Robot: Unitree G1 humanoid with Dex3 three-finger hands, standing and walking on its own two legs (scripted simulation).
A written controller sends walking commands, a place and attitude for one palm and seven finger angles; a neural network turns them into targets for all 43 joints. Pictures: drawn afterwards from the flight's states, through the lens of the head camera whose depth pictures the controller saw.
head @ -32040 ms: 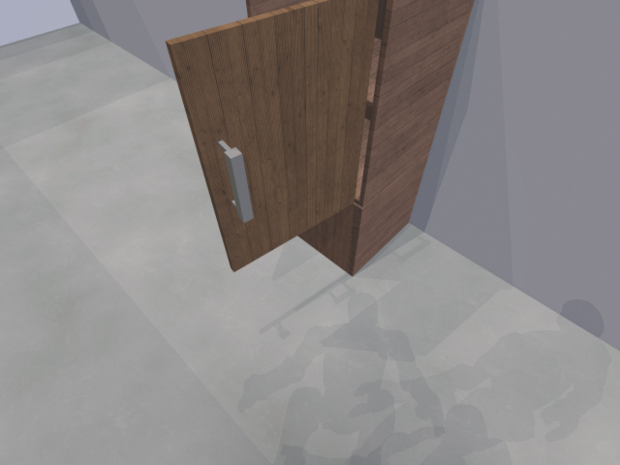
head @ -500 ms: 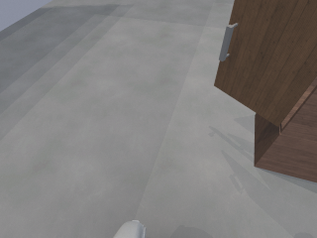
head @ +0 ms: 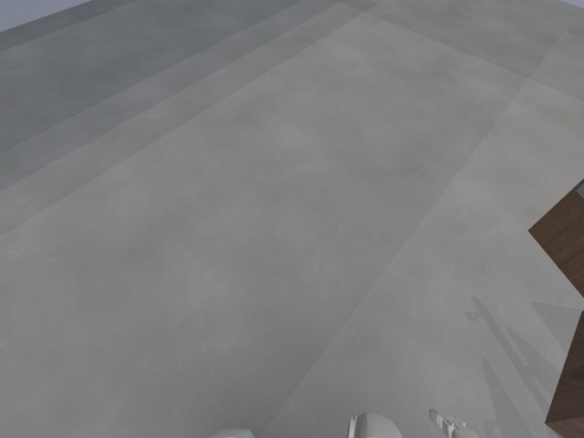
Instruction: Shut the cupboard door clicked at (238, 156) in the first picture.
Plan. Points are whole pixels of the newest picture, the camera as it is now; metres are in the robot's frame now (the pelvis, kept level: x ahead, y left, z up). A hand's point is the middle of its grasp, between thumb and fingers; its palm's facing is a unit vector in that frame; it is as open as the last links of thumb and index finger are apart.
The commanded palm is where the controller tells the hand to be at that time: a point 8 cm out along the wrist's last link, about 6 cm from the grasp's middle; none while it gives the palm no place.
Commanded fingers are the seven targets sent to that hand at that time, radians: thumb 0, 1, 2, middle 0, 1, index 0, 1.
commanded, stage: walk to a spot facing it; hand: left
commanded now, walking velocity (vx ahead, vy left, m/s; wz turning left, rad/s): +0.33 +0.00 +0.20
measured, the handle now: out of the picture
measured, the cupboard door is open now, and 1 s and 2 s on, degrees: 57 57 57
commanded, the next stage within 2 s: turn to face it in 0.14 s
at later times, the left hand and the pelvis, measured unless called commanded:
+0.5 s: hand (238, 333) +0.28 +0.12 -0.15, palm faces +0.04 -0.98 -0.21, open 7.2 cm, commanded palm none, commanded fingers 0.00 0.90 0.90 -0.20 -0.30 -0.20 -0.30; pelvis +0.19 -0.06 +0.01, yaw +1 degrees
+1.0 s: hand (221, 286) +0.37 +0.17 -0.16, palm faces -0.19 -0.96 -0.19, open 7.4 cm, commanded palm none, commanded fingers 0.00 0.90 0.90 -0.20 -0.30 -0.20 -0.30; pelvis +0.25 -0.02 +0.01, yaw -16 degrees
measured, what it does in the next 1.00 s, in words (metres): walks ahead, turning right: right foot, then left foot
